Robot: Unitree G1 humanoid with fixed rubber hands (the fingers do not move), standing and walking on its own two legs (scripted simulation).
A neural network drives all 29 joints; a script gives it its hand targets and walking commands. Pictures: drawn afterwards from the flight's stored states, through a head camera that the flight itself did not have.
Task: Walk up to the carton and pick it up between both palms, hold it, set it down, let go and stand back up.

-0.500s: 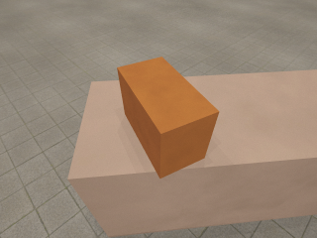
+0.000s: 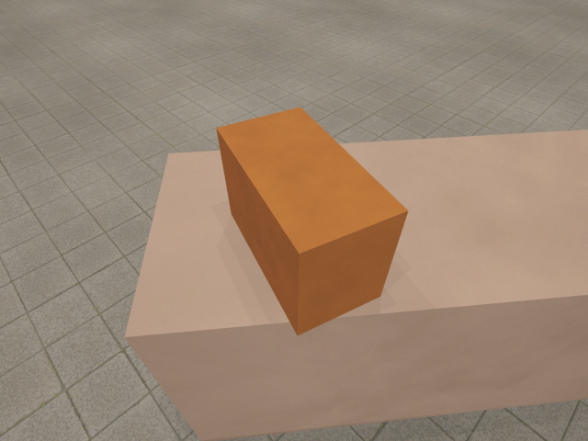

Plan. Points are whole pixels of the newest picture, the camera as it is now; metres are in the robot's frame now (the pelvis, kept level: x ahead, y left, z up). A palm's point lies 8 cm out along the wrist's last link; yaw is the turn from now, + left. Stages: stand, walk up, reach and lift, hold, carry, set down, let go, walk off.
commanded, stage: stand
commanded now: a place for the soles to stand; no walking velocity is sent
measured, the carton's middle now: (298, 212) +0.50 +0.00 +0.03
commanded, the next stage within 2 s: reach and lift in 0.06 s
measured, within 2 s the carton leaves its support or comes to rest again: neither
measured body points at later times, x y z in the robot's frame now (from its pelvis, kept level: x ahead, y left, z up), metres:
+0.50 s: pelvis +0.00 -0.03 +0.00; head -0.02 -0.03 +0.45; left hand +0.17 +0.18 -0.09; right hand +0.16 -0.29 -0.09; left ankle +0.04 +0.11 -0.74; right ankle -0.03 -0.11 -0.74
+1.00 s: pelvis +0.03 -0.05 +0.01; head +0.02 -0.06 +0.46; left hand +0.18 +0.18 -0.05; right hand +0.22 -0.27 -0.07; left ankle +0.04 +0.11 -0.74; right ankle -0.03 -0.11 -0.74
